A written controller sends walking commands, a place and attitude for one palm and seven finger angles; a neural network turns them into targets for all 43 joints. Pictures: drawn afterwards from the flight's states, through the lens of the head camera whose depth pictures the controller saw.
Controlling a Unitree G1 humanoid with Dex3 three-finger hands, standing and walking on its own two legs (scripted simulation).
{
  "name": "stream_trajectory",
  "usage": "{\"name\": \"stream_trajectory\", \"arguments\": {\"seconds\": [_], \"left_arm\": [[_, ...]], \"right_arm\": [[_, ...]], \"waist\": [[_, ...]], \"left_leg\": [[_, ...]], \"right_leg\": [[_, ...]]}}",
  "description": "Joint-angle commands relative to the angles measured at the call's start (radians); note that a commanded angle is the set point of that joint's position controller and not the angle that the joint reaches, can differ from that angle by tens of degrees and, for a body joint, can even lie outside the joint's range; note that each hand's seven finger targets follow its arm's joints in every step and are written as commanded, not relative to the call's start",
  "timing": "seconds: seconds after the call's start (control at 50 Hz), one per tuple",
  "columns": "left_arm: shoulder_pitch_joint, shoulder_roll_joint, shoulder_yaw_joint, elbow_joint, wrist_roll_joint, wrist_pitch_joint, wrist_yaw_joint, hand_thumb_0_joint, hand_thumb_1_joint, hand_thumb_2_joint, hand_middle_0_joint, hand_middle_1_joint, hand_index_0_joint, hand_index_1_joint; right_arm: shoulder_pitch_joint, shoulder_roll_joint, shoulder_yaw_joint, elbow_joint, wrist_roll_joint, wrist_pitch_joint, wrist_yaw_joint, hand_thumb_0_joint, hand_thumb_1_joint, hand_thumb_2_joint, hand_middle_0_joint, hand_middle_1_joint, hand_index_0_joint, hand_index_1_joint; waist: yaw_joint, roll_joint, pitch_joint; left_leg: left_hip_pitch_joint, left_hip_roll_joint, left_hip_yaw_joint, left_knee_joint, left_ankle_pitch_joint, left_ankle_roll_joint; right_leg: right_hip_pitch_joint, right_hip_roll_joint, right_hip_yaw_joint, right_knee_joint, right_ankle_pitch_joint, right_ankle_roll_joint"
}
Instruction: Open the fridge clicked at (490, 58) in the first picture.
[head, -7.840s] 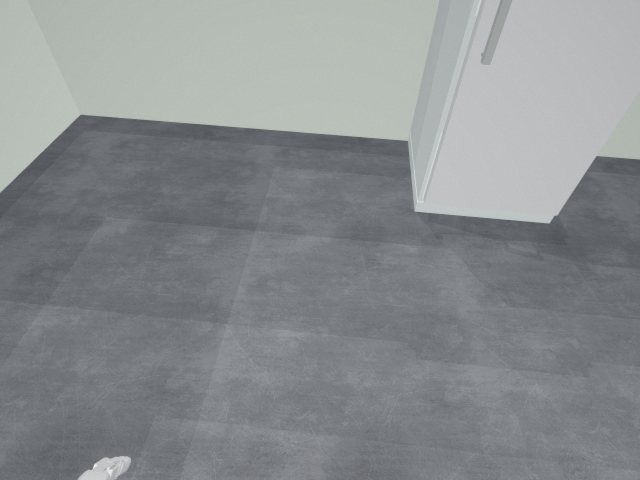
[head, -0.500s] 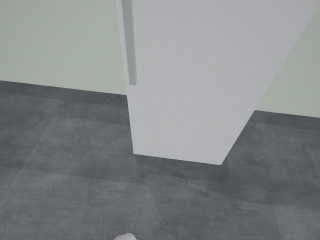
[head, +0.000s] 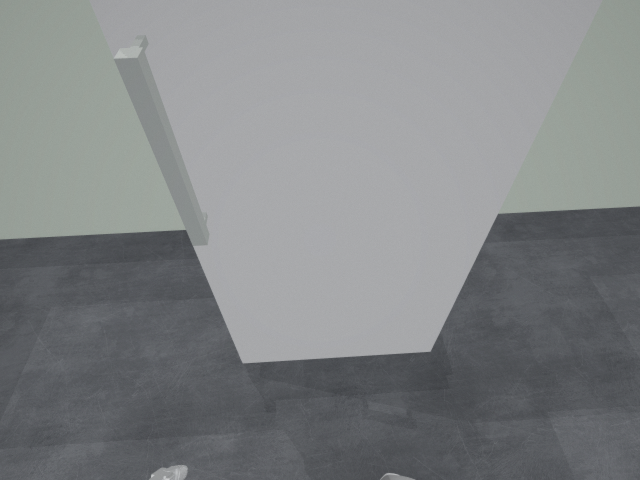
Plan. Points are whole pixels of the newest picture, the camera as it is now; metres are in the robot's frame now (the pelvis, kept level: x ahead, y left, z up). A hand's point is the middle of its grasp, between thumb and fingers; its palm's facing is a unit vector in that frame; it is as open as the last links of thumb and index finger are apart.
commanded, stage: come to a stop and stand still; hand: left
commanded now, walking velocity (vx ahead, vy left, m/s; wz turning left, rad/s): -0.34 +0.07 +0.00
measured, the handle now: (175, 157) +0.51 +0.21 +0.13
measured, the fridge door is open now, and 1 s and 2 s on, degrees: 0 0 0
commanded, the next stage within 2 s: look again from close up in 1.76 s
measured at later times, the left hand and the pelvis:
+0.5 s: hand out of the picture +0.05 +0.25 -0.18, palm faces +0.08 -0.96 -0.28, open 7.3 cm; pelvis +0.00 +0.04 -0.01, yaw +2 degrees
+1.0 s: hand out of the picture -0.01 +0.23 -0.16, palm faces +0.00 -0.98 -0.22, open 7.4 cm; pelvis -0.02 +0.05 +0.00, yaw -1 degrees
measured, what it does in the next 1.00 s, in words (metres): steps on the spot: right foot, then left foot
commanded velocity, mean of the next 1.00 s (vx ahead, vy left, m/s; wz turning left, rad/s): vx -0.01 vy -0.04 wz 0.00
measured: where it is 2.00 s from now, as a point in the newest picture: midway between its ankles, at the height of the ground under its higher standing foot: outside the picture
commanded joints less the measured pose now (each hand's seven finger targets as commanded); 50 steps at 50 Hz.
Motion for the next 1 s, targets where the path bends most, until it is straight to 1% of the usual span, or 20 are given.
{"name": "stream_trajectory", "arguments": {"seconds": [0.0,0.02,0.04,0.06,0.12,0.22,0.34,0.36,0.38,0.42,0.46,0.48,0.62,0.76,0.82,0.84,0.86,0.88,0.92,0.98], "left_arm": [[0.304,0.155,0.027,0.052,0.001,-0.053,0.020,0.000,0.900,0.900,-0.200,-0.300,-0.200,-0.300],[0.334,0.201,0.027,0.061,-0.016,-0.053,0.024,0.000,0.900,0.900,-0.200,-0.300,-0.200,-0.300],[0.255,0.183,0.013,0.037,-0.018,-0.044,0.031,0.000,0.900,0.900,-0.200,-0.300,-0.200,-0.300],[0.187,0.170,0.013,0.029,-0.014,-0.042,0.038,0.000,0.900,0.900,-0.200,-0.300,-0.200,-0.300],[0.086,0.139,0.010,-0.006,-0.010,-0.015,0.050,0.000,0.900,0.900,-0.200,-0.300,-0.200,-0.300],[0.077,0.165,0.040,-0.033,-0.005,0.006,0.055,0.000,0.900,0.900,-0.200,-0.300,-0.200,-0.300],[0.045,0.187,0.048,-0.065,0.012,0.020,0.048,0.000,0.900,0.900,-0.200,-0.300,-0.200,-0.300],[0.093,0.228,0.031,-0.091,0.008,0.003,0.089,0.000,0.900,0.900,-0.200,-0.300,-0.200,-0.300],[0.112,0.255,0.036,-0.126,0.007,0.008,0.083,0.000,0.900,0.900,-0.200,-0.300,-0.200,-0.300],[0.094,0.188,0.013,-0.100,-0.007,0.024,0.067,0.000,0.900,0.900,-0.200,-0.300,-0.200,-0.300],[0.112,0.083,-0.012,-0.118,-0.009,0.046,0.045,0.000,0.900,0.900,-0.200,-0.300,-0.200,-0.300],[0.124,0.089,-0.003,-0.127,-0.003,0.051,0.041,0.000,0.900,0.900,-0.200,-0.300,-0.200,-0.300],[0.177,0.125,0.014,-0.140,0.011,0.056,-0.009,0.000,0.900,0.900,-0.200,-0.300,-0.200,-0.300],[0.186,0.090,0.005,-0.157,0.003,0.037,-0.019,0.000,0.900,0.900,-0.200,-0.300,-0.200,-0.300],[0.302,0.072,-0.001,-0.110,0.004,0.025,-0.013,0.000,0.900,0.900,-0.200,-0.300,-0.200,-0.300],[0.329,0.103,0.003,-0.102,0.008,0.017,-0.004,0.000,0.900,0.900,-0.200,-0.300,-0.200,-0.300],[0.363,0.151,0.008,-0.090,0.009,0.009,0.008,0.000,0.900,0.900,-0.200,-0.300,-0.200,-0.300],[0.347,0.181,0.012,-0.095,-0.002,0.003,0.017,0.000,0.900,0.900,-0.200,-0.300,-0.200,-0.300],[0.258,0.150,0.005,-0.102,-0.006,-0.018,0.029,0.000,0.900,0.900,-0.200,-0.300,-0.200,-0.300],[0.191,0.113,-0.002,-0.098,-0.004,-0.030,0.037,0.000,0.900,0.900,-0.200,-0.300,-0.200,-0.300]], "right_arm": [[0.035,-0.084,-0.012,-0.044,0.027,-0.025,-0.003,0.000,-0.900,-0.900,0.200,0.300,0.200,0.300],[0.040,-0.078,-0.009,-0.059,0.036,-0.013,-0.010,0.000,-0.900,-0.900,0.200,0.300,0.200,0.300],[0.026,-0.082,-0.010,-0.058,0.038,0.002,-0.022,0.000,-0.900,-0.900,0.200,0.300,0.200,0.300],[0.016,-0.051,-0.007,-0.043,0.039,0.019,-0.019,0.000,-0.900,-0.900,0.200,0.300,0.200,0.300],[-0.002,-0.050,-0.013,-0.031,0.038,0.060,-0.019,0.000,-0.900,-0.900,0.200,0.300,0.200,0.300],[-0.060,-0.084,-0.041,-0.078,0.019,0.097,-0.003,0.000,-0.900,-0.900,0.200,0.300,0.200,0.300],[-0.109,-0.086,-0.039,-0.137,0.024,0.076,0.008,0.000,-0.900,-0.900,0.200,0.300,0.200,0.300],[-0.075,-0.159,-0.050,-0.218,0.033,0.044,0.009,0.000,-0.900,-0.900,0.200,0.300,0.200,0.300],[-0.099,-0.117,-0.043,-0.252,0.033,0.044,0.008,0.000,-0.900,-0.900,0.200,0.300,0.200,0.300],[-0.079,-0.139,-0.032,-0.233,0.025,0.039,0.003,0.000,-0.900,-0.900,0.200,0.300,0.200,0.300],[-0.097,-0.265,-0.044,-0.274,-0.005,0.035,-0.002,0.000,-0.900,-0.900,0.200,0.300,0.200,0.300],[-0.134,-0.277,-0.043,-0.290,-0.015,0.045,-0.006,0.000,-0.900,-0.900,0.200,0.300,0.200,0.300],[-0.136,-0.266,-0.030,-0.300,-0.009,0.027,-0.012,0.000,-0.900,-0.900,0.200,0.300,0.200,0.300],[-0.066,-0.286,-0.040,-0.272,-0.011,0.017,-0.022,0.000,-0.900,-0.900,0.200,0.300,0.200,0.300],[-0.084,-0.267,-0.031,-0.256,-0.002,0.029,-0.013,0.000,-0.900,-0.900,0.200,0.300,0.200,0.300],[-0.084,-0.226,-0.022,-0.253,0.003,0.028,-0.007,0.000,-0.900,-0.900,0.200,0.300,0.200,0.300],[-0.110,-0.166,-0.003,-0.271,0.012,0.025,-0.004,0.000,-0.900,-0.900,0.200,0.300,0.200,0.300],[-0.139,-0.165,-0.002,-0.284,0.008,0.028,0.001,0.000,-0.900,-0.900,0.200,0.300,0.200,0.300],[-0.105,-0.159,-0.006,-0.244,0.009,0.029,0.014,0.000,-0.900,-0.900,0.200,0.300,0.200,0.300],[-0.042,-0.129,0.001,-0.205,0.012,0.031,0.018,0.000,-0.900,-0.900,0.200,0.300,0.200,0.300]], "waist": [[0.135,-0.171,-0.187],[0.123,-0.202,-0.233],[0.097,-0.088,-0.171],[0.081,-0.157,-0.153],[0.055,-0.093,-0.085],[0.067,-0.115,-0.079],[0.068,-0.195,-0.117],[0.019,-0.114,-0.349],[0.050,-0.090,-0.366],[0.011,-0.013,-0.247],[0.028,0.288,-0.038],[0.040,0.182,0.037],[0.057,0.081,0.131],[0.022,0.084,-0.045],[0.073,-0.002,-0.052],[0.084,-0.090,-0.056],[0.097,-0.242,-0.020],[0.094,-0.207,-0.011],[0.046,-0.107,-0.002],[0.008,-0.123,0.019]], "left_leg": [[-0.320,0.078,-0.043,0.357,0.303,0.001],[-0.346,0.010,-0.075,0.515,-0.241,-0.036],[-0.316,0.036,-0.168,0.539,-0.267,-0.032],[-0.306,0.053,-0.179,0.561,-0.247,-0.037],[-0.290,0.045,-0.197,0.557,-0.187,-0.044],[-0.367,0.016,-0.201,0.654,-0.101,-0.070],[-0.291,0.011,-0.174,0.415,-0.090,-0.061],[-0.320,-0.037,-0.113,0.338,-0.179,-0.074],[-0.277,-0.014,-0.143,0.251,-0.094,-0.039],[-0.090,-0.015,-0.116,0.003,0.100,-0.024],[-0.239,0.262,-0.476,-0.156,0.151,0.088],[-0.315,0.306,-0.460,-0.168,0.122,0.150],[-0.368,0.260,-0.436,-0.228,-0.204,0.162],[-0.199,0.283,-0.439,-0.174,-0.082,0.185],[-0.371,0.196,-0.344,-0.091,-0.212,0.121],[-0.467,0.113,-0.273,0.021,-0.199,0.081],[-0.595,-0.013,-0.135,0.218,-0.182,0.029],[-0.560,-0.032,-0.137,0.400,-0.199,0.021],[-0.541,0.001,-0.188,0.560,-0.115,0.024],[-0.449,0.017,-0.168,0.476,-0.044,0.009]], "right_leg": [[0.552,-0.199,0.242,-0.129,0.655,-0.092],[0.559,-0.367,0.352,-0.173,1.006,-0.220],[0.438,-0.363,0.279,-0.190,1.077,-0.247],[0.360,-0.335,0.272,-0.198,1.020,-0.243],[0.217,-0.284,0.190,-0.236,0.801,-0.205],[0.171,-0.289,0.186,-0.270,0.619,-0.199],[0.166,-0.244,0.180,-0.270,0.319,-0.175],[0.456,-0.269,0.307,-0.133,0.853,-0.169],[0.404,-0.250,0.239,-0.076,0.556,-0.161],[0.161,-0.126,0.129,-0.071,0.098,-0.069],[-0.045,0.045,0.026,0.108,-0.266,0.018],[-0.047,0.048,0.070,0.195,-0.267,-0.002],[-0.167,0.062,0.121,0.453,-0.126,-0.008],[-0.025,0.062,0.083,0.100,-0.233,-0.022],[0.231,0.094,0.080,-0.156,-0.134,-0.043],[0.323,0.025,0.209,-0.256,-0.209,-0.079],[0.350,-0.134,0.464,-0.366,-0.357,-0.159],[0.251,-0.239,0.559,-0.459,-0.399,-0.232],[0.182,-0.198,0.488,-0.461,-0.332,-0.246],[0.144,-0.141,0.302,-0.412,-0.064,-0.212]]}}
